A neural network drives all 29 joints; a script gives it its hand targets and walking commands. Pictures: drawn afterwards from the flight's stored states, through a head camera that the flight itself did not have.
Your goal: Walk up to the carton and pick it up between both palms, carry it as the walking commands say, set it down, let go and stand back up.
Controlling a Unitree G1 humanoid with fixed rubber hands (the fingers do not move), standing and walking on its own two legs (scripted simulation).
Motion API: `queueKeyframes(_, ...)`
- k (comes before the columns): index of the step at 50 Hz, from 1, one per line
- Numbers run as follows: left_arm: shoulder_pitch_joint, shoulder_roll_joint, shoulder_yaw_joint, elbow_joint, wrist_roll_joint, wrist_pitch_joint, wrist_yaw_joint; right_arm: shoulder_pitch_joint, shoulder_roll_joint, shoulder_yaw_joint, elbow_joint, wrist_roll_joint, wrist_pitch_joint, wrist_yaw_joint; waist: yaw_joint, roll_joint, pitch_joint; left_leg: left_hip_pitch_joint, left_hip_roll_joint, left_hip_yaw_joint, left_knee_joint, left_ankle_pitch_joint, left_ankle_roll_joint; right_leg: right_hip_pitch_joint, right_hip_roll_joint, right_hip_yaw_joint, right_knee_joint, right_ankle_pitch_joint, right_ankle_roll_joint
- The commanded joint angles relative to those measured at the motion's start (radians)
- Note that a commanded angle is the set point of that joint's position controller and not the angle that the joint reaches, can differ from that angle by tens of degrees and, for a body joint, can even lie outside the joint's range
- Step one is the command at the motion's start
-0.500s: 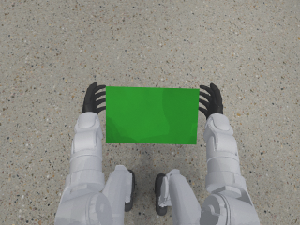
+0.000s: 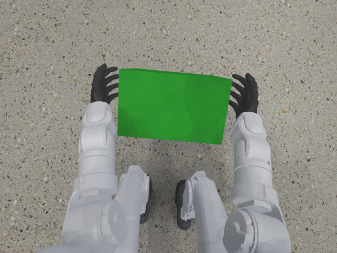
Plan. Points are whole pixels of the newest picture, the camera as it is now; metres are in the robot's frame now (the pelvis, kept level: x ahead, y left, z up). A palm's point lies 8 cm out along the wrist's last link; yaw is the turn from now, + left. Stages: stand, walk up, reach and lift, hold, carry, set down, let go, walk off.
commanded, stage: set down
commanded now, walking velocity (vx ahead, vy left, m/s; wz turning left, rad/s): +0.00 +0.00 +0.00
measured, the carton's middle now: (172, 101) +0.47 +0.01 -0.18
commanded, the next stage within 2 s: none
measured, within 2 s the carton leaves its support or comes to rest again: neither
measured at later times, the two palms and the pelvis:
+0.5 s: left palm (109, 99) +0.45 +0.18 -0.17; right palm (231, 109) +0.45 -0.14 -0.15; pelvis -0.01 +0.00 -0.07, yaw +1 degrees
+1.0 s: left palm (115, 101) +0.47 +0.18 -0.25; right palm (219, 110) +0.47 -0.14 -0.24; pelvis -0.02 -0.01 -0.13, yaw +1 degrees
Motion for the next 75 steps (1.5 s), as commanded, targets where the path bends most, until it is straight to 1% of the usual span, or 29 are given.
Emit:
queueKeyframes(1, -0.627, -0.769, -0.74, 0.199, -0.177, 0.009, -0.272, -0.652, 0.773, 0.682, 0.101, 0.115, 0.041, 0.262, 0.036, 0.089, -0.957, 0.563, -0.091, -0.096, -0.054, 0.091, -0.056, 0.141, 0.098, 0.071, -0.066, 0.024, 0.025)
queueKeyframes(8, -0.672, -0.764, -0.743, 0.178, -0.21, 0.006, -0.248, -0.768, 0.793, 0.696, 0.073, 0.146, 0.052, 0.264, 0.067, 0.083, -1.137, 0.591, -0.089, -0.116, 0.016, 0.163, -0.048, 0.106, 0.1, 0.051, 0.05, 0.079, 0.028)
queueKeyframes(9, -0.641, -0.783, -0.716, 0.188, -0.193, 0.015, -0.251, -0.711, 0.762, 0.673, 0.144, 0.116, 0.057, 0.269, 0.021, 0.042, -1.073, 0.552, -0.095, -0.138, 0.009, 0.163, -0.051, 0.041, 0.111, 0.023, 0.05, 0.086, 0.029)
queueKeyframes(11, -0.669, -0.759, -0.714, 0.204, -0.189, 0.02, -0.252, -0.775, 0.752, 0.693, 0.098, 0.148, 0.045, 0.269, 0.054, 0.112, -1.04, 0.527, -0.095, -0.109, 0.025, 0.139, -0.05, 0.007, 0.105, 0.029, 0.065, 0.073, 0.025)
queueKeyframes(16, -0.779, -0.709, -0.727, 0.178, -0.231, -0.003, -0.245, -0.812, 0.775, 0.706, 0.119, 0.163, 0.054, 0.248, 0.03, 0.037, -1.119, 0.448, -0.102, -0.092, 0.091, 0.107, -0.053, 0.052, 0.106, 0.027, 0.104, 0.059, 0.039)
queueKeyframes(17, -0.864, -0.748, -0.781, 0.116, -0.265, -0.01, -0.252, -0.807, 0.756, 0.712, 0.083, 0.175, 0.034, 0.243, 0.001, 0.112, -1.187, 0.417, -0.107, -0.07, 0.134, 0.173, -0.058, 0.088, 0.107, 0.059, 0.111, 0.123, 0.019)
queueKeyframes(20, -0.711, -0.69, -0.731, 0.204, -0.223, -0.013, -0.243, -0.795, 0.798, 0.737, 0.116, 0.185, 0.036, 0.234, 0.065, 0.027, -1.095, 0.389, -0.113, -0.08, 0.141, 0.256, -0.04, 0.039, 0.114, 0.039, 0.135, 0.162, 0.044)
queueKeyframes(23, -0.763, -0.698, -0.755, 0.222, -0.238, -0.022, -0.242, -0.817, 0.72, 0.716, 0.066, 0.177, 0.016, 0.219, 0.032, 0.121, -1.112, 0.359, -0.099, -0.081, 0.16, 0.227, -0.055, 0.009, 0.111, 0.043, 0.16, 0.155, 0.036)
queueKeyframes(25, -0.703, -0.681, -0.715, 0.246, -0.231, -0.023, -0.242, -0.788, 0.757, 0.694, 0.144, 0.133, 0.036, 0.223, 0.033, 0.006, -1.087, 0.3, -0.111, -0.09, 0.159, 0.212, -0.046, 0.001, 0.116, 0.019, 0.18, 0.136, 0.053)
queueKeyframes(27, -0.772, -0.689, -0.738, 0.205, -0.239, -0.034, -0.233, -0.828, 0.718, 0.677, 0.108, 0.172, 0.025, 0.218, 0.038, 0.112, -1.123, 0.335, -0.101, -0.075, 0.192, 0.219, -0.056, -0.036, 0.119, 0.041, 0.198, 0.139, 0.039)
queueKeyframes(31, -0.865, -0.661, -0.719, 0.193, -0.258, -0.041, -0.239, -0.867, 0.705, 0.643, 0.119, 0.163, 0.018, 0.212, 0.008, 0.1, -1.101, 0.324, -0.101, -0.076, 0.216, 0.153, -0.045, -0.085, 0.106, 0.053, 0.202, 0.072, 0.032)
queueKeyframes(34, -0.877, -0.642, -0.734, 0.201, -0.266, -0.044, -0.211, -0.95, 0.721, 0.692, 0.066, 0.217, 0.003, 0.205, 0.058, 0.112, -1.204, 0.354, -0.101, -0.077, 0.252, 0.19, -0.047, -0.08, 0.109, 0.033, 0.257, 0.112, 0.032)
queueKeyframes(37, -0.901, -0.643, -0.735, 0.232, -0.285, -0.046, -0.214, -0.883, 0.665, 0.633, 0.18, 0.16, 0.014, 0.191, -0.023, 0.074, -1.061, 0.273, -0.101, -0.096, 0.265, 0.164, -0.051, -0.167, 0.101, 0.022, 0.274, 0.07, 0.035)
queueKeyframes(38, -0.866, -0.583, -0.689, 0.286, -0.235, -0.041, -0.204, -0.931, 0.664, 0.634, 0.218, 0.175, 0.017, 0.202, 0.069, 0.08, -0.922, 0.224, -0.095, -0.103, 0.236, 0.125, -0.036, -0.212, 0.098, 0.022, 0.293, 0.036, 0.051)
queueKeyframes(39, -0.893, -0.579, -0.696, 0.313, -0.26, -0.04, -0.206, -0.884, 0.635, 0.584, 0.265, 0.143, 0.018, 0.203, -0.019, 0.033, -0.916, 0.277, -0.088, -0.128, 0.241, 0.064, -0.038, -0.275, 0.106, -0.007, 0.304, -0.025, 0.049)
queueKeyframes(41, -0.871, -0.588, -0.668, 0.289, -0.226, -0.043, -0.209, -0.89, 0.644, 0.612, 0.174, 0.17, 0.018, 0.206, 0.055, 0.144, -1.024, 0.278, -0.093, -0.074, 0.279, 0.131, -0.049, -0.223, 0.105, 0.038, 0.277, 0.031, 0.03)
queueKeyframes(44, -0.884, -0.604, -0.732, 0.287, -0.288, -0.053, -0.205, -0.915, 0.654, 0.637, 0.19, 0.182, 0.006, 0.186, -0.021, 0.061, -1.103, 0.245, -0.097, -0.087, 0.315, 0.179, -0.047, -0.146, 0.106, 0.001, 0.33, 0.1, 0.042)
queueKeyframes(45, -0.944, -0.605, -0.681, 0.282, -0.259, -0.05, -0.208, -0.94, 0.676, 0.632, 0.192, 0.187, 0.012, 0.189, 0.033, 0.103, -1.019, 0.222, -0.091, -0.084, 0.31, 0.171, -0.037, -0.187, 0.102, 0.033, 0.323, 0.091, 0.037)
queueKeyframes(48, -0.87, -0.534, -0.615, 0.385, -0.22, -0.052, -0.225, -0.915, 0.643, 0.593, 0.251, 0.141, 0.012, 0.182, 0.036, 0.028, -0.913, 0.098, -0.086, -0.08, 0.326, 0.091, -0.028, -0.215, 0.102, 0.041, 0.323, 0.019, 0.051)
queueKeyframes(49, -0.896, -0.618, -0.682, 0.305, -0.268, -0.074, -0.22, -0.947, 0.646, 0.568, 0.161, 0.174, -0.013, 0.179, -0.019, 0.135, -1.026, 0.183, -0.087, -0.088, 0.348, 0.175, -0.03, -0.225, 0.101, 0.031, 0.362, 0.1, 0.041)
queueKeyframes(50, -0.885, -0.566, -0.686, 0.335, -0.259, -0.07, -0.217, -0.972, 0.636, 0.601, 0.157, 0.182, -0.017, 0.179, 0.049, 0.134, -1.025, 0.224, -0.08, -0.087, 0.35, 0.215, -0.044, -0.227, 0.092, 0.021, 0.384, 0.115, 0.053)
queueKeyframes(51, -0.91, -0.593, -0.672, 0.282, -0.274, -0.085, -0.214, -1.015, 0.657, 0.651, 0.124, 0.212, -0.021, 0.175, 0.043, 0.047, -1.072, 0.192, -0.088, -0.082, 0.372, 0.269, -0.027, -0.198, 0.106, 0.031, 0.367, 0.161, 0.055)
queueKeyframes(52, -0.942, -0.598, -0.667, 0.297, -0.267, -0.083, -0.211, -0.983, 0.646, 0.615, 0.17, 0.215, -0.035, 0.18, 0.053, 0.134, -1.066, 0.18, -0.093, -0.071, 0.375, 0.26, -0.038, -0.221, 0.106, 0.043, 0.375, 0.163, 0.031)
queueKeyframes(55, -0.93, -0.54, -0.656, 0.345, -0.271, -0.088, -0.198, -1.032, 0.604, 0.647, 0.156, 0.217, -0.027, 0.159, 0.056, 0.071, -1.014, 0.137, -0.091, -0.069, 0.396, 0.182, -0.027, -0.167, 0.096, 0.032, 0.402, 0.119, 0.051)
queueKeyframes(61, -1.017, -0.455, -0.679, 0.338, -0.306, -0.109, -0.191, -1.039, 0.576, 0.644, 0.19, 0.223, -0.033, 0.137, 0.04, 0.057, -1.023, 0.181, -0.078, -0.056, 0.44, 0.199, -0.044, -0.155, 0.099, 0.013, 0.435, 0.122, 0.065)
queueKeyframes(62, -1.104, -0.466, -0.713, 0.236, -0.339, -0.123, -0.196, -1.035, 0.6, 0.646, 0.176, 0.219, -0.031, 0.139, -0.009, 0.039, -1.032, 0.105, -0.079, -0.073, 0.445, 0.199, -0.037, -0.139, 0.099, 0.017, 0.442, 0.161, 0.055)
queueKeyframes(64, -1.086, -0.469, -0.701, 0.346, -0.324, -0.114, -0.192, -1.078, 0.548, 0.622, 0.199, 0.239, -0.054, 0.131, 0.036, 0.126, -1.049, 0.19, -0.074, -0.07, 0.461, 0.155, -0.041, -0.202, 0.096, 0.019, 0.477, 0.088, 0.046)
queueKeyframes(69, -1.085, -0.461, -0.641, 0.408, -0.313, -0.111, -0.198, -1.166, 0.531, 0.621, 0.211, 0.247, -0.049, 0.135, 0.015, 0.017, -0.906, 0.066, -0.072, -0.079, 0.475, 0.13, -0.017, -0.191, 0.08, 0.008, 0.478, 0.071, 0.066)
queueKeyframes(75, -1.013, -0.428, -0.619, 0.522, -0.31, -0.104, -0.205, -1.147, 0.464, 0.612, 0.259, 0.251, -0.059, 0.148, 0.044, 0.081, -0.858, 0.11, -0.059, -0.084, 0.52, 0.153, -0.02, -0.262, 0.074, 0.011, 0.547, 0.058, 0.062)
